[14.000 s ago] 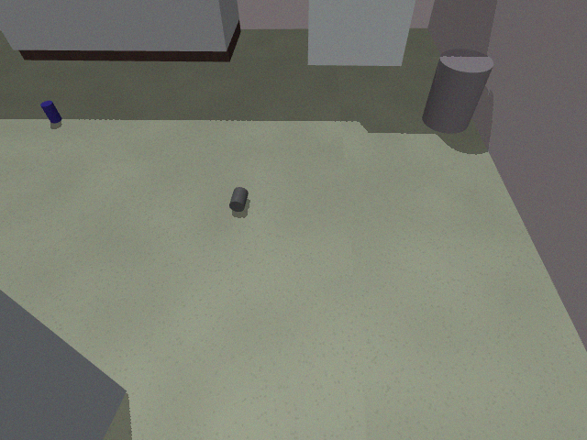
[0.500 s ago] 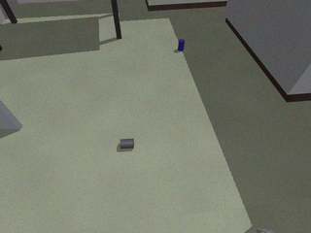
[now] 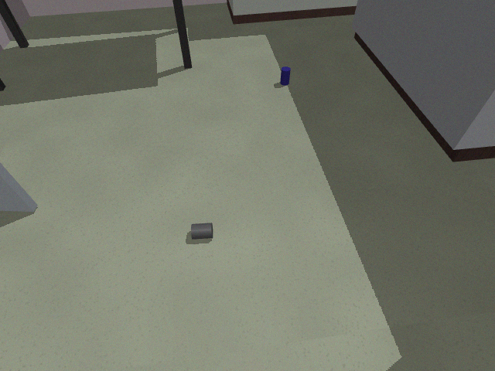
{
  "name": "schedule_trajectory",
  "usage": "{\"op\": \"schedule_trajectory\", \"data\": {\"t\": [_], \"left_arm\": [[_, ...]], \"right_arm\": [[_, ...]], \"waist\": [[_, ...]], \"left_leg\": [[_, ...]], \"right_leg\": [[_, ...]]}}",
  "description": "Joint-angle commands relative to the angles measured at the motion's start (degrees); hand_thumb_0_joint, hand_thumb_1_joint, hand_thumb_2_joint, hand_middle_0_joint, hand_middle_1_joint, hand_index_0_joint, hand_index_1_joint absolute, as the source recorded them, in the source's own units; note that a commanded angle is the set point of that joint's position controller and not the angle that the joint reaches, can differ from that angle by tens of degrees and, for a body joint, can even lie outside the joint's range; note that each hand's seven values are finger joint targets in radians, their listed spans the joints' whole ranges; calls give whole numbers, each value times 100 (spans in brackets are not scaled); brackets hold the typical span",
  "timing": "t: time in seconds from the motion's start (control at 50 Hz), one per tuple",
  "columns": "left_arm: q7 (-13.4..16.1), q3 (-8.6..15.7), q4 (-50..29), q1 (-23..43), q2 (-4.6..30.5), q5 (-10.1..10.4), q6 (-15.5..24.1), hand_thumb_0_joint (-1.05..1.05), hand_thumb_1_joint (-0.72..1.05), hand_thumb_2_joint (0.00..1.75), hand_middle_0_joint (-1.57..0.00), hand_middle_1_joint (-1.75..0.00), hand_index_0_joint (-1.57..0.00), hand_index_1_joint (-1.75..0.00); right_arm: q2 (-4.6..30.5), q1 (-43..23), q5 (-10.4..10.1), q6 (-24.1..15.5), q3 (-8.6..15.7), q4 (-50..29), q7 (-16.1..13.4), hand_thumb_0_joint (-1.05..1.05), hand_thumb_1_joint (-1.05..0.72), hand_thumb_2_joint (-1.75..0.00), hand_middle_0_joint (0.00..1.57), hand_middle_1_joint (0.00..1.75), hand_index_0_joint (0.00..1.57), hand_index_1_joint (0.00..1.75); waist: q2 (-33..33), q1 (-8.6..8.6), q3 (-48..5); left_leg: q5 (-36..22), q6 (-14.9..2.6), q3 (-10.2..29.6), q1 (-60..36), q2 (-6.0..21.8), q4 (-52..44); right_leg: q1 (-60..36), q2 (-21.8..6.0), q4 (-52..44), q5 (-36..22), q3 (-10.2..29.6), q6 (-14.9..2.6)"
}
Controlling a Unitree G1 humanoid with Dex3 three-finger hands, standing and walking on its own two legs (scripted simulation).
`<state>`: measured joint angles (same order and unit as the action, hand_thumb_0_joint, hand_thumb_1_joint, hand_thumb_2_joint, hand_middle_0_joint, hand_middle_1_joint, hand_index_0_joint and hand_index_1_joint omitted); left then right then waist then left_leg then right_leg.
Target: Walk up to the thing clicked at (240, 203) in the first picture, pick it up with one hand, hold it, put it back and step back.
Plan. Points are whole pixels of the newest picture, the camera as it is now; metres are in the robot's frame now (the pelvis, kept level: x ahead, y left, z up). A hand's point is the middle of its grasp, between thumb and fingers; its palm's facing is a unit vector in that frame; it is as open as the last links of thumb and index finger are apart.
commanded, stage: stand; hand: left
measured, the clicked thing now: (202, 231) +0.82 +0.24 -0.75
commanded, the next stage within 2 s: walk up in 0.32 s
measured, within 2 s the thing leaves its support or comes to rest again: neither
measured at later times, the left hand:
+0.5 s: hand out of the picture +0.07 +0.28 -0.16, palm faces +0.03 -0.94 -0.35, open 7.4 cm
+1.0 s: hand (112, 306) +0.27 +0.29 -0.15, palm faces -0.09 -0.91 -0.39, open 7.4 cm
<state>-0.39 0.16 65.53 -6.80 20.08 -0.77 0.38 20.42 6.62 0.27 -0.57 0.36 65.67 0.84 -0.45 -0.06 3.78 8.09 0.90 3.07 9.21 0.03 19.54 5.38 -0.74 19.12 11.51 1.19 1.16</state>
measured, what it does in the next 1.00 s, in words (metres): walks ahead: right foot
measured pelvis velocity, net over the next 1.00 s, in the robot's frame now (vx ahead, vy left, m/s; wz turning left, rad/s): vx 0.18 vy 0.01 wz -0.04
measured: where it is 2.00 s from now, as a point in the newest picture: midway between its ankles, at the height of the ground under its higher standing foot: (251, 333)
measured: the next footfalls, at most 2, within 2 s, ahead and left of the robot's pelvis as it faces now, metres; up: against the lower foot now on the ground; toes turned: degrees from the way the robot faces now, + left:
right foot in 0.98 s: +0.32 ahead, -0.11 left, +0.00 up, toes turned -5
left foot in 1.36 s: +0.43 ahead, +0.14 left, +0.00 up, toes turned -1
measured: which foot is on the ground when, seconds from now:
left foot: down 0.00-1.00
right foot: down 0.00-0.58, up 0.60-0.96, down 0.98-1.00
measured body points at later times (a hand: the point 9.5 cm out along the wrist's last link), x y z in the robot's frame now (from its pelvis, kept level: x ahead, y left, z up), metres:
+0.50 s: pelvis +0.03 +0.01 -0.01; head +0.03 +0.01 +0.44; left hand +0.07 +0.33 -0.13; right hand +0.10 -0.31 -0.13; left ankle +0.05 +0.13 -0.73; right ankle -0.01 -0.13 -0.75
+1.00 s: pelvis +0.18 +0.01 -0.02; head +0.19 +0.00 +0.43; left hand +0.27 +0.34 -0.12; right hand +0.18 -0.31 -0.15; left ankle +0.10 +0.15 -0.75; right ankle +0.28 -0.11 -0.75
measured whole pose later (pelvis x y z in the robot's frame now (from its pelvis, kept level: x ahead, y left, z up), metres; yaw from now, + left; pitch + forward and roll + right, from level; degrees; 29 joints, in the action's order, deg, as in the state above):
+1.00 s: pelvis +0.18 +0.01 -0.02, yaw -2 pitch -3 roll +1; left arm -4.4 4.0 51.6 -14.4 23.8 -1.7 2.3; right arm 23.5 21.9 0.6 -2.7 3.5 49.8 3.0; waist -0.9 -1.7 4.7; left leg 24.8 0.3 -4.6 3.4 2.4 32.1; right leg 20.5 -2.6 31.9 8.5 -1.6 -1.4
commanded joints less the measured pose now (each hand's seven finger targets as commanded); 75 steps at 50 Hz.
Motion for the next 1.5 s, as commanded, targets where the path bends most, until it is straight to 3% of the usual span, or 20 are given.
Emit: {"op": "schedule_trajectory", "data": {"t": [0.0,0.28,0.32,0.38,0.42,0.52,0.54,0.56,0.58,0.68,0.94,0.96,1.0,1.02,1.12,1.24,1.32,1.36,1.38,1.48], "left_arm": [[64,211,-343,248,1267,37,147,0,90,90,-20,-30,-20,-30],[81,208,-391,214,1296,33,148,0,90,90,-20,-30,-20,-30],[-75,550,-586,-427,1682,-87,204,0,90,90,-20,-30,-20,-30],[-62,746,-719,-922,1903,-116,293,0,90,90,-20,-30,-20,-30],[-61,778,-923,-915,1887,-115,363,0,90,90,-20,-30,-20,-30],[-173,650,-1558,134,1623,-100,278,0,90,90,-20,-30,-20,-30],[-185,560,-1599,-168,1323,-92,255,0,90,90,-20,-30,-20,-30],[-191,433,-1682,-528,843,11,258,0,90,90,-20,-30,-20,-30],[-103,566,-1586,-569,1390,-35,230,0,90,90,-20,-30,-20,-30],[-218,583,-1328,-1171,1651,12,251,0,90,90,-20,-30,-20,-30],[-320,711,-1648,-1164,1403,-53,377,0,90,90,-20,-30,-20,-30],[-256,796,-1560,-1606,1602,-67,422,0,90,90,-20,-30,-20,-30],[-160,977,-1686,-2127,2375,1,478,0,90,90,-20,-30,-20,-30],[-152,934,-1834,-1746,2284,65,457,0,90,90,-20,-30,-20,-30],[-131,758,-2145,-1046,1773,27,455,0,90,90,-20,-30,-20,-30],[-157,727,-2327,-1148,1777,-28,445,0,90,90,-20,-30,-20,-30],[-80,466,-2436,-777,1387,60,290,0,90,90,-20,-30,-20,-30],[-69,324,-2437,-1215,916,116,230,0,90,90,-20,-30,-20,-30],[20,492,-2167,-1425,1519,96,145,0,90,90,-20,-30,-20,-30],[-2,493,-1806,-1414,1420,81,136,0,90,90,-20,-30,-20,-30]], "right_arm": [[1210,-251,14,-111,198,-334,-88,0,-90,-90,20,30,20,30],[1199,-213,-9,-113,146,-382,-109,0,-90,-90,20,30,20,30],[1610,123,143,-165,499,-703,69,0,-90,-90,20,30,20,30],[1203,-604,203,-162,487,-1186,138,0,-90,-90,20,30,20,30],[1325,-477,201,-240,548,-1271,146,0,-90,-90,20,30,20,30],[1252,1104,205,-329,784,-1053,226,0,-90,-90,20,30,20,30],[1490,1701,249,-355,919,-923,144,0,-90,-90,20,30,20,30],[2077,2045,346,-407,1049,-1018,89,0,-90,-90,20,30,20,30],[2337,1575,231,-416,1063,-1273,107,0,-90,-90,20,30,20,30],[1661,901,69,-469,766,-1719,69,0,-90,-90,20,30,20,30],[1622,1096,30,-364,678,-2198,102,0,-90,-90,20,30,20,30],[1386,1279,18,-361,583,-2225,104,0,-90,-90,20,30,20,30],[1246,1549,-40,-342,490,-2327,64,0,-90,-90,20,30,20,30],[1605,1435,8,-286,597,-2178,9,0,-90,-90,20,30,20,30],[1429,1819,3,-244,589,-1876,163,0,-90,-90,20,30,20,30],[1231,1284,113,-362,606,-2057,203,0,-90,-90,20,30,20,30],[1180,1797,111,-459,607,-1838,-1,0,-90,-90,20,30,20,30],[2040,1895,183,-526,778,-2006,-62,0,-90,-90,20,30,20,30],[2222,1658,60,-495,830,-2074,-46,0,-90,-90,20,30,20,30],[1735,1114,60,-446,612,-2119,-134,0,-90,-90,20,30,20,30]], "waist": [[17,-34,-367],[74,-18,-503],[52,139,-679],[1046,587,604],[565,476,509],[645,-524,-31],[-252,-751,-399],[-1900,-783,-493],[-1121,-601,-357],[-665,-104,207],[-210,237,-75],[444,446,-414],[1635,594,-652],[828,458,-324],[1044,34,184],[854,197,-29],[249,-270,-470],[-1353,-203,-580],[-997,-175,-531],[-1048,50,-356]], "left_leg": [[5,-192,504,-103,600,-330],[-616,-187,476,-222,648,-221],[3013,-604,504,478,366,297],[1767,-257,-256,2970,90,2152],[1643,-227,7,2926,421,2422],[409,-200,-624,-590,98,621],[643,-234,-388,-1741,82,393],[2450,-764,2410,-2085,1687,-836],[3436,-1397,3429,-1188,2341,-1123],[1692,-1197,1178,-234,1621,-924],[-202,-931,-132,573,1153,867],[-485,-761,-479,886,773,2043],[2221,-367,-535,2661,-258,4538],[2298,-341,87,2466,133,4980],[1245,-177,-160,1818,481,3702],[765,-80,-559,1231,360,2015],[-198,-239,-565,-351,121,922],[661,-972,2540,-780,2091,-276],[963,-1623,2827,-427,2414,-203],[-948,-1279,898,117,1614,328]], "right_leg": [[167,-619,-465,-115,490,-228],[50,-633,-368,-533,449,-219],[-119,-479,-30,2845,719,-631],[-907,-1645,-1178,2909,2313,-1286],[-977,-1895,-1068,1250,2342,-1605],[1282,-801,467,593,381,-888],[2013,-373,1888,491,26,-708],[3259,643,3700,1903,-184,-400],[3113,342,4227,2229,655,-458],[2641,-273,3708,819,536,-278],[169,1,987,-134,-498,-342],[-653,49,751,177,-382,-470],[-1327,-2260,-539,1305,3556,-1546],[-448,-2399,-466,1489,3560,-1846],[990,-1239,-573,1086,1070,-1418],[1096,-1280,-95,216,641,-1403],[1711,-934,1468,-632,160,-933],[2766,268,3325,1814,-264,-342],[2536,0,3905,2366,152,-386],[2075,-292,3218,1690,127,-346]]}}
